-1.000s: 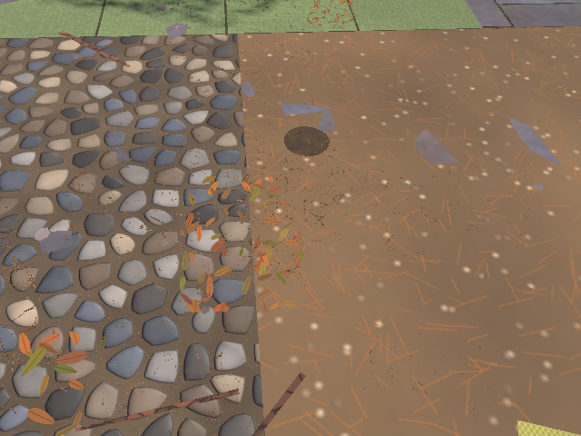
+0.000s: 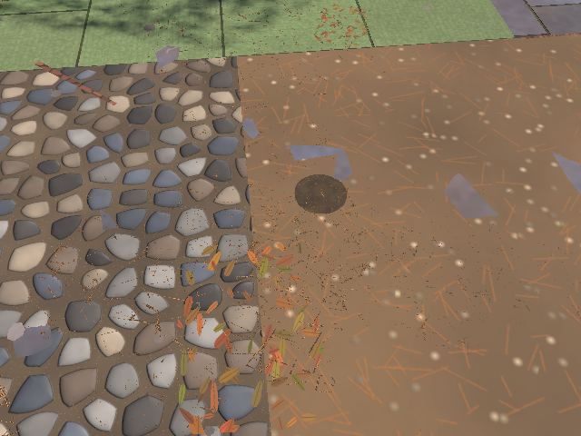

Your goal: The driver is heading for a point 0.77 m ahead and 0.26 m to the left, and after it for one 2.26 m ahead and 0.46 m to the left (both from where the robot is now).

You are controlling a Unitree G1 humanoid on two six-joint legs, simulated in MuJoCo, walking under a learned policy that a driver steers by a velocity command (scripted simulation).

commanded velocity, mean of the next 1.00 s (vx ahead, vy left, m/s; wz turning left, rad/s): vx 0.50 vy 0.00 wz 0.33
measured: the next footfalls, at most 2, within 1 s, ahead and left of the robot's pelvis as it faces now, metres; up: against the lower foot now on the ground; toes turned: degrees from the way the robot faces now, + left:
right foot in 0.42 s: +0.40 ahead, -0.17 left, +0.00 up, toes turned +3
left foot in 0.96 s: +0.63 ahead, +0.14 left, +0.00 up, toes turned +26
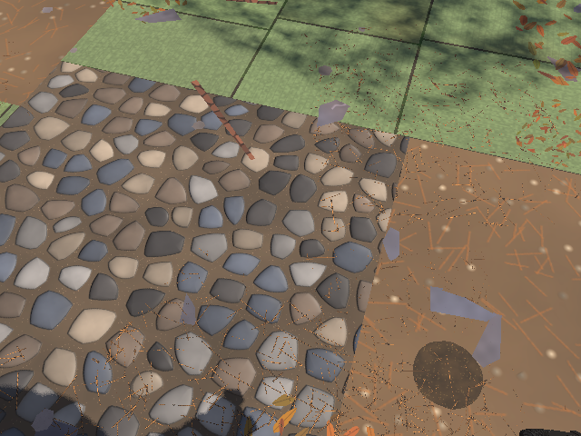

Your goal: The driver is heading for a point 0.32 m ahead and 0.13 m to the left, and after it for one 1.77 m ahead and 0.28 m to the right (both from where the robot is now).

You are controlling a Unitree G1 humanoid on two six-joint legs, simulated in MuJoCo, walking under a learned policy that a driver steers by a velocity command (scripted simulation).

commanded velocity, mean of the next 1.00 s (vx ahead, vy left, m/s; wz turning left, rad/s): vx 0.50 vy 0.00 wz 0.09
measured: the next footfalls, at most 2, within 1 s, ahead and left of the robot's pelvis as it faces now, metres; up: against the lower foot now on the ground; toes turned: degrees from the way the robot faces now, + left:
right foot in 0.44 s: +0.45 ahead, -0.09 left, +0.00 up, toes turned +17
left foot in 0.90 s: +0.62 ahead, +0.18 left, +0.00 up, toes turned +0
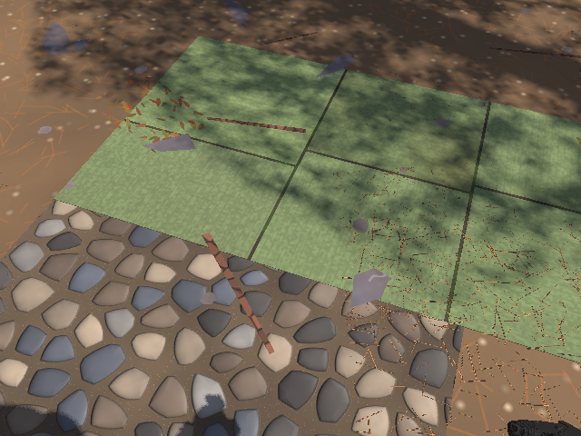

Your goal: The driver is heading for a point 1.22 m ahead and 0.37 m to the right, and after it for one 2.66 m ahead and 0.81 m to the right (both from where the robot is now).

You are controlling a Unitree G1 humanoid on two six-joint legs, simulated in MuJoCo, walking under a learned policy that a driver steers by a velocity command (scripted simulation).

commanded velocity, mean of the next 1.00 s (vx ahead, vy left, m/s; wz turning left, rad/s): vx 0.50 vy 0.00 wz -0.47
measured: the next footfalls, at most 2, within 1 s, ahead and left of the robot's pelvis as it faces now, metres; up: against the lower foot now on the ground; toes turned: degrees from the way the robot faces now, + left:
right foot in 0.40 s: +0.34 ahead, -0.19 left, +0.00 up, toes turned -18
left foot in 0.90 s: +0.68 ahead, -0.10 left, +0.00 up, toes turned -29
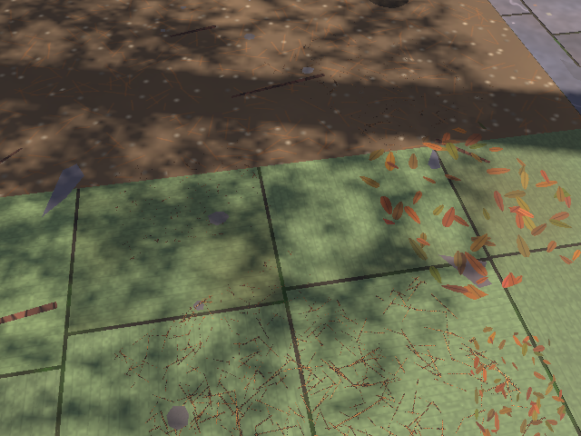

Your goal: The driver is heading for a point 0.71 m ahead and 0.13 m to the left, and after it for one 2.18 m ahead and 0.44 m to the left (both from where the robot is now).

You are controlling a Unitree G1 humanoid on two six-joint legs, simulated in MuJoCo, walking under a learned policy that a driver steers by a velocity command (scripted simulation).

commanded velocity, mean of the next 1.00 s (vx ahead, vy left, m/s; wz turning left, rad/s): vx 0.50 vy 0.00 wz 0.14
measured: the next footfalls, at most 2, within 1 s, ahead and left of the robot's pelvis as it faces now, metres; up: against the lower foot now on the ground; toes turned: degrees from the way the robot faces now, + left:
right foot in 0.42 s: +0.40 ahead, -0.15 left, +0.00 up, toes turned -2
left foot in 0.98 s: +0.68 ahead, +0.11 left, +0.00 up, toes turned +15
